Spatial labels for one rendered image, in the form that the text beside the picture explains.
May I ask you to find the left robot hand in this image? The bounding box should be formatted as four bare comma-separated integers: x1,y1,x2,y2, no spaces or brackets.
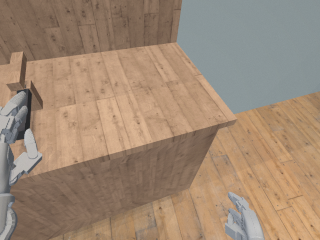
0,91,43,194

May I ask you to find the right robot hand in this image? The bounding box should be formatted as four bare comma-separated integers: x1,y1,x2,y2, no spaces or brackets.
225,192,265,240

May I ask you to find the tap lever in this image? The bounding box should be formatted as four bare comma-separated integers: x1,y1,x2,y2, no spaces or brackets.
16,88,32,141

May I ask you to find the robot left forearm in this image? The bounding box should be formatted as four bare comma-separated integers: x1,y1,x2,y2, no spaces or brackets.
0,193,18,240

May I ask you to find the counter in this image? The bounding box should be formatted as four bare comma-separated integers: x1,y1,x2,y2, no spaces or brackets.
0,0,237,240

